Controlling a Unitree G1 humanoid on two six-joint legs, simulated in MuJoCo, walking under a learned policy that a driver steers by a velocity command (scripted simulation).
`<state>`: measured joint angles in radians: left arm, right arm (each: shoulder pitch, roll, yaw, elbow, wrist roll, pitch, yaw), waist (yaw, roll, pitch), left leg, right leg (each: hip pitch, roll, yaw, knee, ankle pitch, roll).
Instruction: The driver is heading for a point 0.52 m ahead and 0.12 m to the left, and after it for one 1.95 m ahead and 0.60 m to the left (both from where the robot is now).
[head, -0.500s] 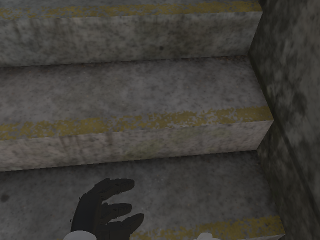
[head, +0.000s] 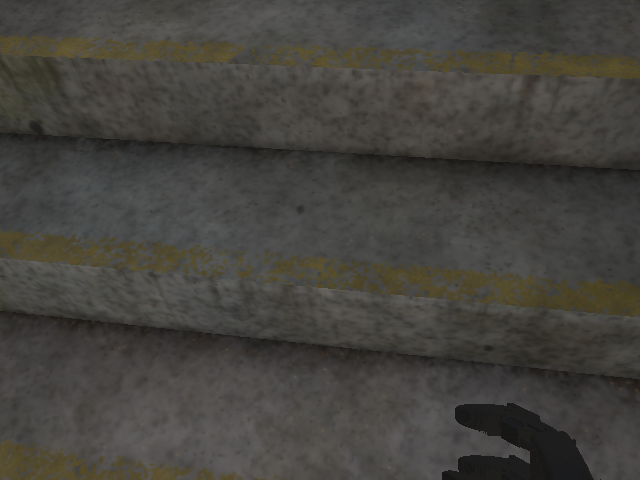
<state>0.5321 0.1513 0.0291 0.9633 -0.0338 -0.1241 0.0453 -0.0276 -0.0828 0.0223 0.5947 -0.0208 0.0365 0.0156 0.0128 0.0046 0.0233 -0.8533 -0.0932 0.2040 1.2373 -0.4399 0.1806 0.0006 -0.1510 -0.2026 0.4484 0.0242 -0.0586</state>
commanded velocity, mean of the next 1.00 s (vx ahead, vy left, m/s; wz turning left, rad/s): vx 0.50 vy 0.00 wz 0.47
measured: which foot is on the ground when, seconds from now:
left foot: down 0.00-0.42, up 0.44-0.92, down 0.94-1.00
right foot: down 0.00-0.00, up 0.02-0.38, down 0.40-0.98, up 1.00-1.00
